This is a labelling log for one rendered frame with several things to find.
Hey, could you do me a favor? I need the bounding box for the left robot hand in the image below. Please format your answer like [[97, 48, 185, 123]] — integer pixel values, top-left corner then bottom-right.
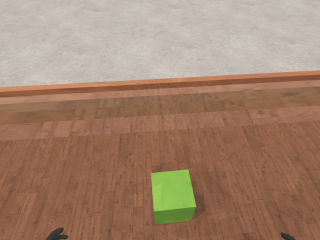
[[45, 227, 69, 240]]

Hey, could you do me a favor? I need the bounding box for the carton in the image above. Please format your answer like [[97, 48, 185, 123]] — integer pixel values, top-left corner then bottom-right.
[[151, 169, 196, 225]]

